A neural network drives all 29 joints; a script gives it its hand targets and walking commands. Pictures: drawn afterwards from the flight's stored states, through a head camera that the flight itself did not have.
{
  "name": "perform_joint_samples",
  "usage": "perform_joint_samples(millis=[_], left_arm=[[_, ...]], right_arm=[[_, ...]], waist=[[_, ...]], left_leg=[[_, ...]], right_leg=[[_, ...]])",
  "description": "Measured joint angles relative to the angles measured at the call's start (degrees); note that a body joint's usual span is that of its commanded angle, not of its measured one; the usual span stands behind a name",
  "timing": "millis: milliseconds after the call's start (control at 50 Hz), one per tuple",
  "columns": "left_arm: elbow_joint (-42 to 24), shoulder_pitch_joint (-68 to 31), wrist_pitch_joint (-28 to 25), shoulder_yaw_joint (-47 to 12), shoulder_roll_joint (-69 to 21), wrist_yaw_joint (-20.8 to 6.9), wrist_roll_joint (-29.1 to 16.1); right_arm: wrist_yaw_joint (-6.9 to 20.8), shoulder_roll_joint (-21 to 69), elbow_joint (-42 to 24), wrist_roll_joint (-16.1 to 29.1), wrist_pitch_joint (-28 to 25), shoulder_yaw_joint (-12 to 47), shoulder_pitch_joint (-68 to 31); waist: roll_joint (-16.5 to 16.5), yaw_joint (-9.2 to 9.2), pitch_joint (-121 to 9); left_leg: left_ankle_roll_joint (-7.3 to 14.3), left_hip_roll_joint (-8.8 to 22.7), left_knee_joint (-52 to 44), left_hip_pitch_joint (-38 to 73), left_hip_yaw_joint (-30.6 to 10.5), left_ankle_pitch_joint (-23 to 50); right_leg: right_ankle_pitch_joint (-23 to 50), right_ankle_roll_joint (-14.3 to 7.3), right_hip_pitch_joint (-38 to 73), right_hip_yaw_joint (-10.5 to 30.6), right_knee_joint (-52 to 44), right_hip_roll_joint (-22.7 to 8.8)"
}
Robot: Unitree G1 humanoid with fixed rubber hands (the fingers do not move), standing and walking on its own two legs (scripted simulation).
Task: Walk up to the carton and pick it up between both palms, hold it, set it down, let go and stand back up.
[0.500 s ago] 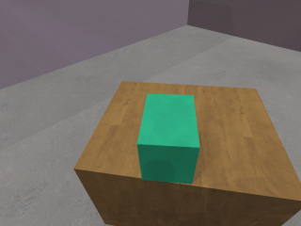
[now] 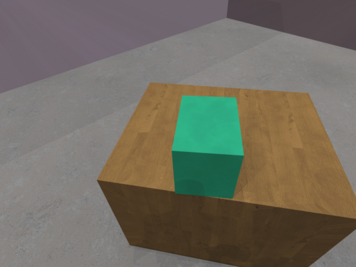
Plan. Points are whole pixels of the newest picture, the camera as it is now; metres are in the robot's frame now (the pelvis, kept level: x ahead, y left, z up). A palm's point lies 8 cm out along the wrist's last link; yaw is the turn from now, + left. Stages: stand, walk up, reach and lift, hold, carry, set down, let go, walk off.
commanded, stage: stand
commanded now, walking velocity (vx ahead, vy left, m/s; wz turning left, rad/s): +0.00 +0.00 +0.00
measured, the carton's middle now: (206, 144) +0.52 -0.06 -0.05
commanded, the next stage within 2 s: none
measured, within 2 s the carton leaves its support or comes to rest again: neither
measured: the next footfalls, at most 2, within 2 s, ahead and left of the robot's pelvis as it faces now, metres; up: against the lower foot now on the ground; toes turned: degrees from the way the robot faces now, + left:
none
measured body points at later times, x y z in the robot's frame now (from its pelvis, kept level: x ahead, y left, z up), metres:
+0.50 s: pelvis +0.01 -0.01 +0.00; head +0.00 -0.02 +0.45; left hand +0.01 +0.24 -0.13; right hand +0.07 -0.27 -0.14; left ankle +0.06 +0.10 -0.73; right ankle +0.06 -0.14 -0.73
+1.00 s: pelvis +0.05 -0.02 +0.00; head +0.05 -0.02 +0.45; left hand +0.09 +0.24 -0.13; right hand +0.13 -0.26 -0.13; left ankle +0.06 +0.10 -0.73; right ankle +0.06 -0.14 -0.73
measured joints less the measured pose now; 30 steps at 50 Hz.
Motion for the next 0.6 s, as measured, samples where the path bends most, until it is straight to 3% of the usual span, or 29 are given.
perform_joint_samples(millis=[180, 600], left_arm=[[0.94, 2.44, -0.08, -0.41, 0.07, 0.36, -0.38], [0.09, -0.33, -0.01, -1.59, -0.51, 0.63, -0.71]], right_arm=[[0.54, -0.88, 0.61, -0.09, 0.32, -0.26, -0.37], [0.54, 0.62, 2.76, -0.17, 0.3, 0.74, -1.4]], waist=[[1.4, 0.23, 0.39], [0.08, -0.45, -0.06]], left_leg=[[-0.15, 0.31, 1.92, -2.21, -0.66, 1.2], [-1.01, 0.77, 2.07, -3.22, -1.84, -0.03]], right_leg=[[-0.33, -0.16, -1.44, -0.42, 1.7, 0.39], [-2.08, -1.09, -2.1, -0.88, 2.31, 1.15]])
